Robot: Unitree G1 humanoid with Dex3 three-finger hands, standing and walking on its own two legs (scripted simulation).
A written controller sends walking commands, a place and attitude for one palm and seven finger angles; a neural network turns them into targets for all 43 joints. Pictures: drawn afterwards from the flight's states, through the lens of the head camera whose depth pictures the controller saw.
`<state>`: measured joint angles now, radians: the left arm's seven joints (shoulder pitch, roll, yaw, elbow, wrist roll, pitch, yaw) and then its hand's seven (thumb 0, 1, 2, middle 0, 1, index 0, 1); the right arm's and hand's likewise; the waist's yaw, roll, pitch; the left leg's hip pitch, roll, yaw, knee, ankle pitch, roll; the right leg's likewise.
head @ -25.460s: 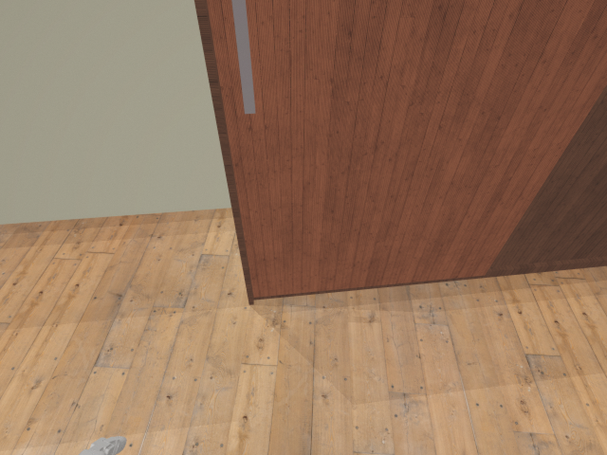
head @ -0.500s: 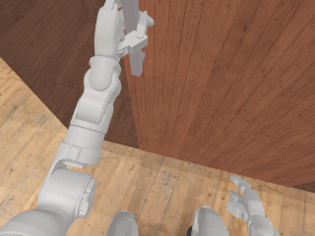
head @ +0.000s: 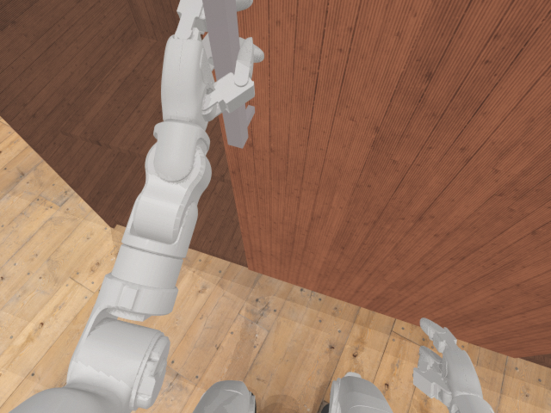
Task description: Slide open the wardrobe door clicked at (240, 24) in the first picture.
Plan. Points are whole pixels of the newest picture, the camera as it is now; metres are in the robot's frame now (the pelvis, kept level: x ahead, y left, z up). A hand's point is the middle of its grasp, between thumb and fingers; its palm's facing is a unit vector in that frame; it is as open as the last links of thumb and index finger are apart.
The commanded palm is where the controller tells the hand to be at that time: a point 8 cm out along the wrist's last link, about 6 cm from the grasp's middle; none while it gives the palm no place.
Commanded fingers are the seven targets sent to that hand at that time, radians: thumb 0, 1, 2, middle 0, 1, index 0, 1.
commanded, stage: step sideways, sliding the door along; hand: left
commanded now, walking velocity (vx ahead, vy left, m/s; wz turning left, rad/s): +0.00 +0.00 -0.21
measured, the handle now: (234, 45) +0.46 +0.15 +0.22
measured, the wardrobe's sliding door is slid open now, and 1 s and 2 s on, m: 0.58 0.64 0.64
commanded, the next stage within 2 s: stop walking and hold the door there in 0.52 s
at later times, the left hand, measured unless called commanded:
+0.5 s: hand (309, 96) +0.41 +0.06 +0.21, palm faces +0.16 -0.98 -0.06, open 6.8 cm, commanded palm +0.37 -0.01 +0.20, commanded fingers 0.00 0.90 0.90 -0.45 -1.40 -0.45 -1.40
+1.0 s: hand (302, 95) +0.42 +0.06 +0.20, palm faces +0.05 -0.99 -0.13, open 6.2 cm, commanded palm +0.39 +0.10 +0.18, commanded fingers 0.00 0.90 0.90 -0.45 -1.40 -0.45 -1.40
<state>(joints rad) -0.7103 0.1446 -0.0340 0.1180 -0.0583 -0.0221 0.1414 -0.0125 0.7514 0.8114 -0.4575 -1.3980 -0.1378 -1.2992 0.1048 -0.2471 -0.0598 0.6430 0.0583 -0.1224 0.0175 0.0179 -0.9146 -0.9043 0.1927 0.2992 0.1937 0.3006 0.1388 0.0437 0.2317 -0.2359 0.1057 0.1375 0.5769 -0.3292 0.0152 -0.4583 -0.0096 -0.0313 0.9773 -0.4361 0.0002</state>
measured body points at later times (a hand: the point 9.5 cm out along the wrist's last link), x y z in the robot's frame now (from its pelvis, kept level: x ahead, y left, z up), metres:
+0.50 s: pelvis +0.02 -0.07 -0.01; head +0.13 -0.07 +0.43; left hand +0.39 +0.11 +0.21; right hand +0.25 -0.28 -0.12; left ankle -0.03 +0.01 -0.73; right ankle +0.04 -0.22 -0.71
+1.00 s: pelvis +0.08 -0.05 +0.00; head +0.12 -0.06 +0.44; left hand +0.41 +0.12 +0.21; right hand +0.29 -0.26 -0.09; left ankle +0.09 +0.12 -0.68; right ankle +0.13 -0.12 -0.74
